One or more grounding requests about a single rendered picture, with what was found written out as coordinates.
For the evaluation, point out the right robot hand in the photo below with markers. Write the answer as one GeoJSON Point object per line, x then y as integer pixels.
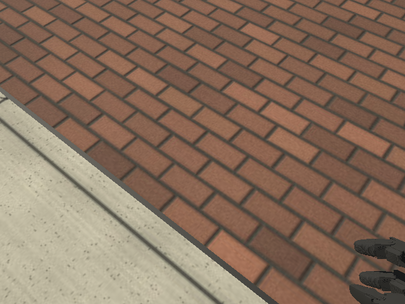
{"type": "Point", "coordinates": [394, 251]}

